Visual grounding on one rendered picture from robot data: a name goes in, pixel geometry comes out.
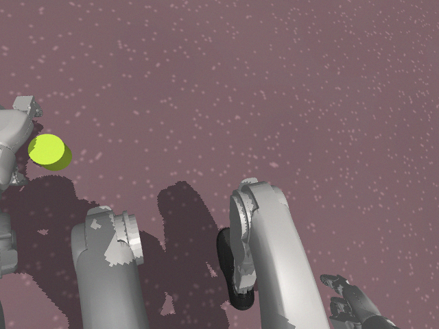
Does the right robot hand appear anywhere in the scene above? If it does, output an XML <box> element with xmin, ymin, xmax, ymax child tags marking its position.
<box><xmin>320</xmin><ymin>274</ymin><xmax>382</xmax><ymax>329</ymax></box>

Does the right robot foot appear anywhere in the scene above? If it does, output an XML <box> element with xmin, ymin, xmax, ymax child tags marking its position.
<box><xmin>216</xmin><ymin>228</ymin><xmax>254</xmax><ymax>310</ymax></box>

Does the left robot hand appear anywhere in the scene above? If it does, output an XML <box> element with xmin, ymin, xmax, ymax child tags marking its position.
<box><xmin>0</xmin><ymin>95</ymin><xmax>43</xmax><ymax>186</ymax></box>

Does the tin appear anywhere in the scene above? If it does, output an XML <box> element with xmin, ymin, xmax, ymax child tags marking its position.
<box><xmin>28</xmin><ymin>134</ymin><xmax>72</xmax><ymax>171</ymax></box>

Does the left robot arm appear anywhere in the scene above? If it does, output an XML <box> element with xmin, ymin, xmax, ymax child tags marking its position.
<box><xmin>0</xmin><ymin>145</ymin><xmax>18</xmax><ymax>329</ymax></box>

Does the right robot arm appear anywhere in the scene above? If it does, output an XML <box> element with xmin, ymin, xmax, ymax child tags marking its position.
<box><xmin>361</xmin><ymin>315</ymin><xmax>400</xmax><ymax>329</ymax></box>

